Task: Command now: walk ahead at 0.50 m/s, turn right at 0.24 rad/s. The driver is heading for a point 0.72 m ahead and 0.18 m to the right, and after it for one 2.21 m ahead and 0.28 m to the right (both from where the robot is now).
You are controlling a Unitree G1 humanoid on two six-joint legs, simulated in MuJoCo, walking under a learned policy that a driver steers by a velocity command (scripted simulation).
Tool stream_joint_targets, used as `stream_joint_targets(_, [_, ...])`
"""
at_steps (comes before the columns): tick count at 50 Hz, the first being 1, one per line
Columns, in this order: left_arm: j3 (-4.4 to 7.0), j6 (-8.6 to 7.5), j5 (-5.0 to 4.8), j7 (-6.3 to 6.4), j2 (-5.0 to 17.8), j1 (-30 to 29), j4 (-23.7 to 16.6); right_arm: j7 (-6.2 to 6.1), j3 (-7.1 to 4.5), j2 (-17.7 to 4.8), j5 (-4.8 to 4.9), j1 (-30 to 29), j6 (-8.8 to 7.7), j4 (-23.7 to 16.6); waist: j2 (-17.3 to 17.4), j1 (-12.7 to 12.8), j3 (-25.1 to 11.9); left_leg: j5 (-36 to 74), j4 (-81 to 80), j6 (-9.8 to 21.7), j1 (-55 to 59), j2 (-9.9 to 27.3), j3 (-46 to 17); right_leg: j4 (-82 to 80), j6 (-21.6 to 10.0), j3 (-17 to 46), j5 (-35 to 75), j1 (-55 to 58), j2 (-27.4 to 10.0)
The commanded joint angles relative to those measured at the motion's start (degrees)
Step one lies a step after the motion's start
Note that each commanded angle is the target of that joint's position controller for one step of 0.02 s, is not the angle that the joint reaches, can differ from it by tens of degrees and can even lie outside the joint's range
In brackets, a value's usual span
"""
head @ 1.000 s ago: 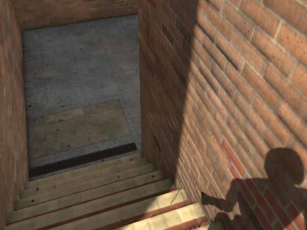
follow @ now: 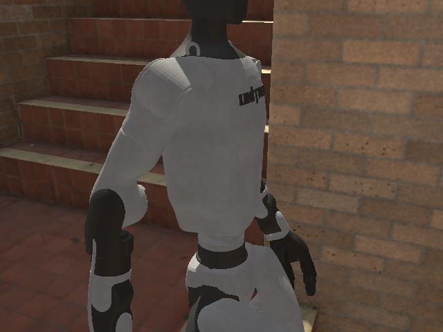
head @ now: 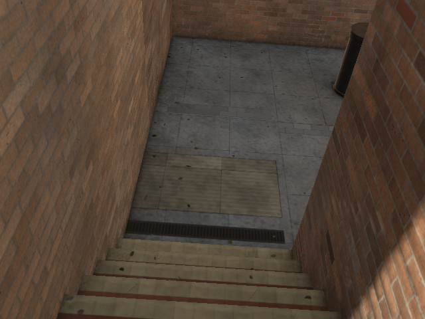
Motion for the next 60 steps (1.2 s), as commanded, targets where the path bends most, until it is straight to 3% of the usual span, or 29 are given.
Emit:
stream_joint_targets(1, [1.24,-0.79,0.47,-0.18,4.3,-3.5,-3.2,-0.34,-0.97,-6.9,-0.45,-3.8,-2.34,-3.2,5.1,1.9,10.3,9.1,-16.4,-2.2,-14.0,12.6,-17.1,-7.0,-1.2,-2.9,11.3,6.8,0.6])
stream_joint_targets(8, [0.25,-3.83,0.18,-0.89,3.4,-7.6,-3.2,-1.92,-1.21,-6.0,-2.67,6.6,-1.10,0.1,6.0,-6.4,12.4,41.1,5.5,-4.3,0.6,10.4,-9.5,-20.1,-5.1,-11.0,8.8,9.2,1.0])
stream_joint_targets(9, [-0.43,-4.02,-1.56,-0.95,2.9,-9.6,-5.4,-2.20,-1.56,-7.3,-3.71,3.2,-0.48,-1.6,6.8,-6.6,12.8,46.6,6.2,-3.3,2.3,10.9,-8.3,-32.8,-4.4,-16.1,0.5,10.3,0.7])
stream_joint_targets(11, [-0.48,-4.04,-0.34,-0.65,3.4,-0.3,-2.2,-2.05,-0.98,-5.9,-2.95,4.5,0.68,-1.4,6.0,-4.9,8.0,73.4,19.6,-4.9,-0.9,11.3,-5.5,-33.8,-6.5,-23.4,-2.5,30.8,2.1])
stream_joint_targets(12, [0.74,-3.25,-0.71,-0.83,5.5,13.1,2.0,-2.23,-1.12,-7.2,-3.04,0.4,0.92,-2.0,6.6,2.7,4.7,69.4,32.7,-4.8,-10.4,12.5,-6.0,-37.5,-8.9,-18.6,-2.4,45.9,-2.3])
stream_joint_targets(13, [1.90,-2.40,-1.21,-1.13,7.7,19.7,3.6,-3.18,-2.46,-8.6,-2.83,-4.8,1.14,-3.2,-2.6,10.8,5.7,36.1,62.4,-5.9,-17.3,5.1,-1.7,-57.0,-16.2,-4.5,-0.5,52.1,-11.5])
stream_joint_targets(14, [2.31,-1.56,-2.73,-2.19,11.1,25.6,4.9,-2.39,-2.71,-8.2,-3.59,-8.6,0.73,-7.1,-6.7,10.0,-0.7,-12.5,75.6,-7.0,-41.8,1.1,3.6,-25.6,-16.2,-0.3,28.5,73.5,-19.0])
stream_joint_targets(15, [1.37,-1.45,-4.08,-2.28,12.5,24.4,4.0,-1.57,-1.90,-7.5,-3.05,-5.0,0.64,-11.3,-3.2,5.1,-8.3,-12.4,73.2,-8.0,-52.4,3.8,-1.6,-19.6,-22.6,10.1,42.7,81.6,-25.8])
stream_joint_targets(16, [1.65,-1.50,-3.96,-1.77,12.6,24.4,3.5,-1.26,-2.60,-11.2,-3.61,-8.2,0.45,-10.8,4.9,7.1,-7.3,-7.7,64.7,-7.2,-56.5,7.1,-5.6,-24.6,-24.0,11.0,14.4,75.6,-25.6])
stream_joint_targets(18, [0.72,-2.31,-2.44,-0.14,10.8,17.6,3.8,-0.63,-1.42,-6.1,-4.19,-9.3,1.24,-11.5,-1.7,0.9,-1.7,8.9,47.5,-7.3,-56.0,10.0,-6.4,-27.6,-21.8,14.3,-20.6,55.3,-21.9])
stream_joint_targets(19, [-0.98,-2.90,-2.16,0.36,7.4,11.5,1.2,-0.50,-1.91,-7.3,-4.23,-15.2,2.34,-12.3,3.0,-1.4,6.4,21.2,34.1,-9.5,-46.2,9.6,-3.1,-32.2,-19.3,11.1,-20.0,34.3,-16.6])
stream_joint_targets(21, [-1.65,-3.95,-1.54,0.80,6.9,8.8,0.7,-0.60,-1.75,-5.3,-4.34,-11.9,3.46,-9.3,0.0,-4.0,5.7,39.0,22.0,-12.1,-19.3,7.9,0.6,-31.2,-17.1,8.4,-5.7,11.9,-11.7])
stream_joint_targets(23, [-0.88,-5.22,-2.86,1.66,7.1,11.8,2.6,0.25,-3.07,-7.8,-3.19,-7.3,3.22,-6.9,-4.0,-4.0,1.5,54.8,14.9,-10.6,-20.2,9.1,-3.0,-22.3,-14.7,7.6,-12.5,19.7,-7.9])
stream_joint_targets(25, [-1.88,-5.25,-3.73,2.61,4.4,9.9,1.1,0.88,-2.17,-7.1,-3.17,-17.1,2.44,-11.1,-1.8,-1.7,2.3,67.3,-1.3,-10.2,-15.0,7.5,-2.8,-18.7,-13.2,7.1,-35.2,16.5,-4.0])
stream_joint_targets(32, [-1.09,-2.23,-0.03,3.37,6.8,12.1,-1.9,0.84,-2.70,-6.6,-0.50,-17.9,-0.46,-13.1,-4.4,4.5,8.4,55.2,-30.7,-7.9,0.0,5.9,-3.8,3.5,-12.9,9.7,-26.7,22.0,-1.6])
stream_joint_targets(33, [-1.21,-1.04,0.29,4.12,7.3,9.8,-1.2,0.78,-3.81,-7.7,0.46,-6.0,-0.22,-9.5,-5.6,-1.2,6.5,58.8,-36.6,-6.4,9.0,10.1,-4.3,12.8,-14.0,9.9,-21.7,20.8,-2.5])
stream_joint_targets(34, [-0.80,-1.16,-0.36,3.01,6.6,12.2,-0.9,0.69,-4.80,-9.8,0.39,0.1,0.25,-7.3,-1.3,-2.4,4.6,58.9,-38.6,-6.8,18.2,11.1,-3.6,24.7,-12.9,6.8,-25.0,17.4,0.6])
stream_joint_targets(35, [-0.50,-2.13,-1.57,2.13,3.6,14.0,-2.3,0.94,-6.11,-13.7,-0.14,5.0,0.26,-6.6,10.5,-3.0,1.0,80.8,-29.2,-2.4,32.7,20.2,-12.6,51.8,-9.9,0.5,-61.1,1.8,7.5])
stream_joint_targets(36, [-1.45,-2.58,-3.75,2.40,-0.6,18.3,-5.5,2.29,-4.63,-13.2,-2.09,4.1,0.84,-7.3,17.4,3.1,-3.4,94.2,-6.5,-2.6,44.3,28.2,-13.4,66.6,-9.3,-6.5,-75.8,-17.1,4.5])
stream_joint_targets(37, [-1.72,-2.64,-3.17,3.14,0.9,15.5,-5.1,3.41,-5.04,-12.7,-0.41,7.5,1.34,-6.6,15.1,-0.7,-6.2,84.7,-9.6,-3.8,44.1,29.0,-14.5,67.4,-9.5,-7.8,-68.8,-23.0,1.6])
stream_joint_targets(39, [-0.60,-1.85,-0.67,3.14,4.2,1.8,-8.7,2.54,-5.23,-13.7,-1.10,4.6,0.90,-7.4,8.4,-2.4,-0.2,47.4,-22.0,2.2,25.3,30.3,-23.4,64.8,-8.6,-8.1,-52.8,-25.2,-2.8])
stream_joint_targets(40, [-0.14,-0.90,0.31,3.36,4.5,-0.3,-8.0,2.68,-3.41,-10.1,-0.62,5.9,0.06,-6.3,4.3,-0.8,8.1,61.3,-18.4,0.4,16.3,28.3,-18.3,64.1,-8.1,-6.6,-50.3,-26.7,-3.6])
stream_joint_targets(41, [-0.78,-0.48,1.03,3.42,3.0,-4.1,-11.7,1.74,-3.41,-12.3,-1.61,0.2,-1.12,-7.0,11.2,0.9,8.9,42.0,-20.9,0.8,7.6,31.2,-23.7,49.2,-4.8,-2.7,-38.9,-26.4,-5.9])
stream_joint_targets(44, [-1.50,-0.36,-0.70,1.89,1.4,-4.8,-10.3,0.92,0.47,-5.3,-1.38,-13.7,-1.45,-10.3,4.9,7.7,15.5,33.8,-25.3,-5.7,-25.5,21.5,-8.6,20.4,0.3,-8.1,-17.7,-3.2,-2.9])
stream_joint_targets(46, [-0.59,0.76,-0.09,0.26,0.4,4.4,-3.5,1.41,-1.16,-12.0,-0.70,-9.9,-2.66,-7.9,8.9,7.6,4.6,36.2,-22.0,-6.0,-21.5,21.3,-6.1,21.4,-1.7,-11.6,-2.2,13.0,-2.2])
stream_joint_targets(48, [-0.17,0.78,0.89,0.74,1.5,-3.5,-5.5,0.73,-1.09,-10.5,0.67,-3.9,-2.72,-4.2,10.9,2.9,7.9,30.1,-16.4,-6.4,-0.5,20.7,-7.9,15.2,-3.1,-7.0,-3.5,-8.7,-4.0])
stream_joint_targets(52, [1.37,-2.98,0.42,0.19,2.9,-19.5,-10.7,-0.07,-1.11,-8.9,-3.61,7.6,-2.32,-0.7,6.8,-6.3,11.5,28.1,-12.2,-3.5,18.0,23.1,-11.8,-3.1,-4.6,-5.5,-3.2,-23.2,-5.1])
stream_joint_targets(57, [0.03,-2.81,-2.56,-2.99,-1.3,-19.7,-10.2,0.65,-1.07,-7.9,-2.34,-2.6,-1.99,-2.3,2.7,-3.2,13.1,15.4,-10.5,-2.4,-6.5,20.7,-1.0,-24.8,-5.5,-14.4,16.5,14.5,-6.0])
stream_joint_targets(60, [0.91,-2.09,-2.86,-2.21,3.8,-11.3,-4.6,-0.21,-2.53,-10.4,-2.53,0.0,-1.31,-0.9,4.8,-3.8,13.0,30.3,-3.0,0.4,4.7,19.5,-2.3,-42.5,-4.4,-10.2,10.3,21.6,-11.2])
Velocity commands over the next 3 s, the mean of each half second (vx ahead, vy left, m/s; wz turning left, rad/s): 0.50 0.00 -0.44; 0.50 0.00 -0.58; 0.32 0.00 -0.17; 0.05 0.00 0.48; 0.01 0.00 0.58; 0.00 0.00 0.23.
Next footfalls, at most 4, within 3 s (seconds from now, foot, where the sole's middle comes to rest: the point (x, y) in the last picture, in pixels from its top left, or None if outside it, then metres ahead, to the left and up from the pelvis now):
0.26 right None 0.23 -0.06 -0.92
0.68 left None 0.47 0.09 -1.13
1.28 right None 0.66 -0.27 -1.33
1.78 left None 0.71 -0.05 -1.33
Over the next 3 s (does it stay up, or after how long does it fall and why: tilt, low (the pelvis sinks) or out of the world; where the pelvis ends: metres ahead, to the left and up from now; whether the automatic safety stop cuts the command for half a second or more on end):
stays up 0.66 -0.09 -0.58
